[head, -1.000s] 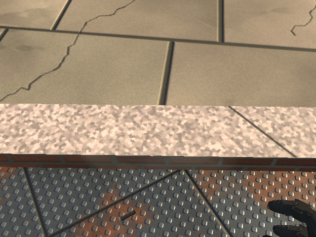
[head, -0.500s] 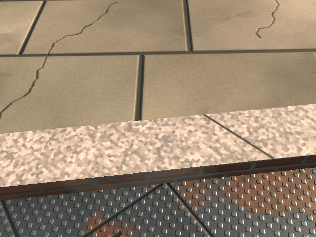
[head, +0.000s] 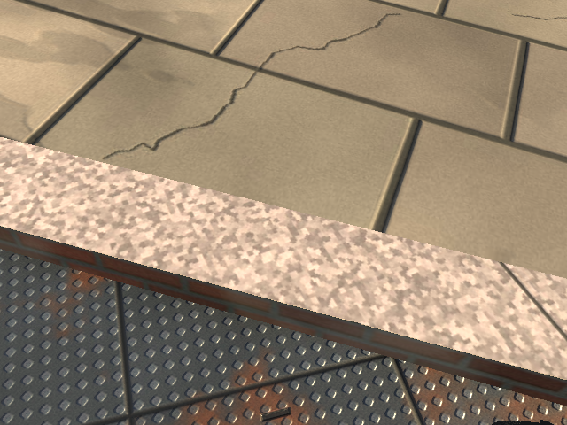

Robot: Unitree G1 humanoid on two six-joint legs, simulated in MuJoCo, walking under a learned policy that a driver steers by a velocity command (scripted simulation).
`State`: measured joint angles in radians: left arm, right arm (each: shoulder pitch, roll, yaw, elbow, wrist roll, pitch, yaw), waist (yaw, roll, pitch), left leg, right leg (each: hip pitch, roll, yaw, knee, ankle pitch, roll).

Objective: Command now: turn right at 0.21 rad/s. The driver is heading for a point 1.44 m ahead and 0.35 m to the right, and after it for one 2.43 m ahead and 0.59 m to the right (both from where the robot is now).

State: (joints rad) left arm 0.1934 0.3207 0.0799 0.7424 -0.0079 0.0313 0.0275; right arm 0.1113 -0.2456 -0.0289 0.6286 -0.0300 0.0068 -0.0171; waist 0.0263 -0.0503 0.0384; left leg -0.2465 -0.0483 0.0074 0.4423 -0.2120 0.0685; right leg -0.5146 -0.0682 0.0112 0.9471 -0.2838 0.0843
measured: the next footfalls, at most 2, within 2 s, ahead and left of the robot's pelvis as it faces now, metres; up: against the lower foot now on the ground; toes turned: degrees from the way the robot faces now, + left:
right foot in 0.32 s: +0.02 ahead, -0.15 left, +0.00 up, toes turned -18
left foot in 0.86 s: +0.13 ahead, +0.04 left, +0.00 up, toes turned -18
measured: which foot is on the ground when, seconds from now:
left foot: down 0.00-0.32, up 0.34-0.84, down 0.86-1.00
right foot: up 0.00-0.30, down 0.32-0.88, up 0.90-1.00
